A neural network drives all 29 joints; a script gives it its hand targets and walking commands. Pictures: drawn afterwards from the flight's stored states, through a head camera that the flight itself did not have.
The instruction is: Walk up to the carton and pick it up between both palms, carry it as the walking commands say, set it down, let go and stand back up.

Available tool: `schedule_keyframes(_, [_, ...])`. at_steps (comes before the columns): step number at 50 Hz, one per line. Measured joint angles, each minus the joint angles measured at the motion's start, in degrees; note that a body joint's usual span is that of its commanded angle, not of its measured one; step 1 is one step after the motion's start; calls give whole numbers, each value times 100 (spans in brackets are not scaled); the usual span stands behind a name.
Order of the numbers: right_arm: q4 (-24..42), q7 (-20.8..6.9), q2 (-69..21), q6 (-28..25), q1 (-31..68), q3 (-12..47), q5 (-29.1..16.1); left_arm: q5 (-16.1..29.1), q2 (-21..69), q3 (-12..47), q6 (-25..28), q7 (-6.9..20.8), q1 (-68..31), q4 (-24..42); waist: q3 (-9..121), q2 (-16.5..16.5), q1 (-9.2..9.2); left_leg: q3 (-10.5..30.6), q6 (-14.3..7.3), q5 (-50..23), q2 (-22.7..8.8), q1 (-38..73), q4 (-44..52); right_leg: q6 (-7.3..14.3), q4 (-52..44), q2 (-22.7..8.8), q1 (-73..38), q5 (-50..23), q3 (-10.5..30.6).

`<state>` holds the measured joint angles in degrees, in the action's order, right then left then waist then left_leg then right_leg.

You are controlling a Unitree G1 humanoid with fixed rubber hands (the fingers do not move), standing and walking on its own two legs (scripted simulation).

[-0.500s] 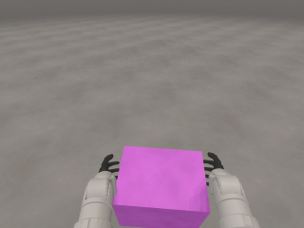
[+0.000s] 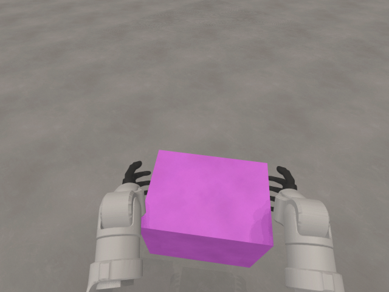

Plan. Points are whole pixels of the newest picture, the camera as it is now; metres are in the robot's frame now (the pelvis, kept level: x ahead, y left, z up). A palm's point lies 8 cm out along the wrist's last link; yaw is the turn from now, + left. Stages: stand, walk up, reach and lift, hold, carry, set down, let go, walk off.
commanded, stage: carry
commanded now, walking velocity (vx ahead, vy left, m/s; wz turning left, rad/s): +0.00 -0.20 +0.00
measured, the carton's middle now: (205, 210) +0.31 +0.00 -0.01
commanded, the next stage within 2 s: none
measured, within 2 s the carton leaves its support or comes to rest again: neither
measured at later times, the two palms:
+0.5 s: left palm (137, 195) +0.29 +0.14 +0.08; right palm (297, 198) +0.29 -0.17 +0.08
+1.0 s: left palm (94, 208) +0.26 +0.21 +0.08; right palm (261, 203) +0.27 -0.10 +0.09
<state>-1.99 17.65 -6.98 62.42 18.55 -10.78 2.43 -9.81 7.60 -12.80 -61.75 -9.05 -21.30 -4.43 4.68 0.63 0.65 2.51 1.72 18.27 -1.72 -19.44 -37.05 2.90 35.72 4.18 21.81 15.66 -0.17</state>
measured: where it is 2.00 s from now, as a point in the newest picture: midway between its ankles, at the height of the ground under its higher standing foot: outside the picture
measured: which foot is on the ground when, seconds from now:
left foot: down 0.00-1.00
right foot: down 0.00-1.00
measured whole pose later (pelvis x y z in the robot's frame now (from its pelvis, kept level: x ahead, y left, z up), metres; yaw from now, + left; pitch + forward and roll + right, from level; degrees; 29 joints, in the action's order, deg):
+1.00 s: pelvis -0.02 +0.04 +0.01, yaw +4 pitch +2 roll +1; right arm 6.2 17.8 -7.7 70.8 18.6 -11.3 3.5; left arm -9.2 8.4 -12.7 -69.1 -9.1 -21.8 1.8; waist 3.8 -1.4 -0.1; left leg 2.0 -3.4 14.9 6.1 -19.2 -32.5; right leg 1.3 34.2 -3.9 22.4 13.7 -1.8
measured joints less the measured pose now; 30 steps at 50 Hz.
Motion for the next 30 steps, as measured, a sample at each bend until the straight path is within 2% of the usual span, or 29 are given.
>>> schedule_keyframes(3, [175, 7, -7, 280, 1, 8, -23, 4, 0, 0, -321, 1, 5, 218, -71, -102, -6, -1, 33, 113, -11, 3, 4, 0, 98, -3, 59, 11, -13])
schedule_keyframes(6, [357, 55, -44, 536, 3, 8, -19, 20, -2, 0, -566, 0, 18, 393, -18, -53, -68, -23, 91, 180, -123, -37, 4, 0, -22, -30, 65, 42, -68])
schedule_keyframes(9, [552, 63, -59, 659, 2, 8, -4, 59, 2, 4, -665, 1, 5, 538, 9, 88, -91, -25, 141, 193, -289, -83, 4, 63, -190, 111, 63, -73, -107])
schedule_keyframes(13, [704, 49, -58, 746, 1, -40, 57, 62, 55, 5, -672, 1, -52, 544, -34, 47, -72, -32, 142, 854, -255, -103, -87, 170, -213, 90, 63, -92, -126])
schedule_keyframes(15, [740, 49, -59, 779, 2, -56, 69, 62, 73, 4, -672, 1, -52, 544, -56, 24, -72, -34, 142, 950, -180, -104, -88, 171, -253, 43, 64, -116, -126])
schedule_keyframes(22, [790, 33, -59, 791, 2, -54, 71, 62, 78, 5, -671, 1, -52, 582, -115, -20, -71, -47, 127, -99, 44, 52, 429, 158, -342, -59, 62, -205, -170])
schedule_keyframes(25, [822, 28, -59, 796, 2, -54, 69, 62, 81, 7, -674, 1, -52, 611, -115, -127, -72, -47, 107, -120, 151, 57, 453, 104, -318, -172, 62, -205, -169])
schedule_keyframes(30, [822, 24, -59, 801, 2, -54, 69, 62, 81, 7, -691, 1, -52, 621, -77, -165, -72, -48, -62, -158, 317, 56, 453, -7, -264, -338, 61, -201, -166])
